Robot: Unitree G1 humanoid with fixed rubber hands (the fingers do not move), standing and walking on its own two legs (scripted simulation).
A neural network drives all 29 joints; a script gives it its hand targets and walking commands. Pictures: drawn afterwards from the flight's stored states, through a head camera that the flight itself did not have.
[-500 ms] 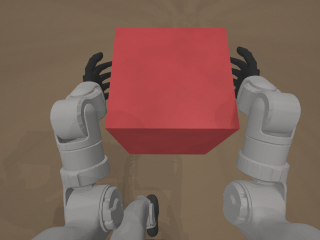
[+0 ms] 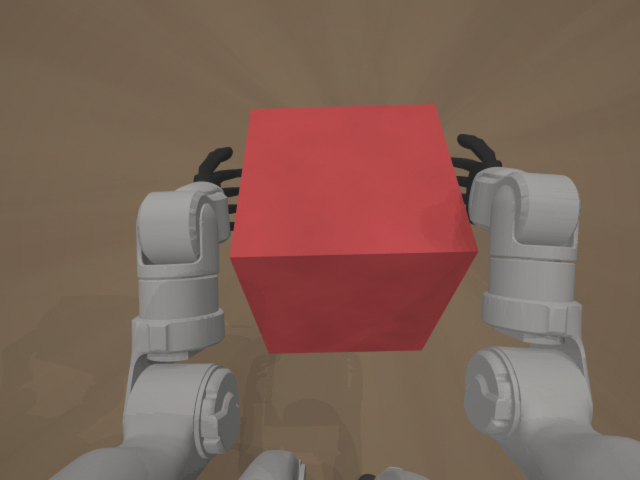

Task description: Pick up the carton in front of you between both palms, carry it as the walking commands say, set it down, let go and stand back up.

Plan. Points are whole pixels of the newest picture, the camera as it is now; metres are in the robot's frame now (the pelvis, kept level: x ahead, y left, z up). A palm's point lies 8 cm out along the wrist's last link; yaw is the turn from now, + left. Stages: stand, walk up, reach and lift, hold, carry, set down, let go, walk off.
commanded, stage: carry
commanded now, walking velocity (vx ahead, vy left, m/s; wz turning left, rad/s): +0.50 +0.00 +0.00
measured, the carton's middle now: (344, 240) +0.38 +0.02 +0.07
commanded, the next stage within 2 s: none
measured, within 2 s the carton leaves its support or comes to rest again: neither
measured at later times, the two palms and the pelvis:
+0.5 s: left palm (275, 1) +0.71 +0.13 +0.21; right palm (482, 19) +0.67 -0.16 +0.20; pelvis +0.31 +0.03 +0.06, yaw -1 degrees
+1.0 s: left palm out of the picture +1.01 +0.19 +0.28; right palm out of the picture +1.04 -0.11 +0.28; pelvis +0.65 +0.01 +0.10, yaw +0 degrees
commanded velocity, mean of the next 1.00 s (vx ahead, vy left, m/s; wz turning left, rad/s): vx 0.50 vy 0.00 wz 0.00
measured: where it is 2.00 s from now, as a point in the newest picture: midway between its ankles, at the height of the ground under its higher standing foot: (347, 139)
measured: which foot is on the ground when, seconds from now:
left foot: up 0.00-0.24, down 0.26-0.64, up 0.66-0.98, down 1.00-1.00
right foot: down 0.00-0.28, up 0.30-0.60, down 0.62-1.00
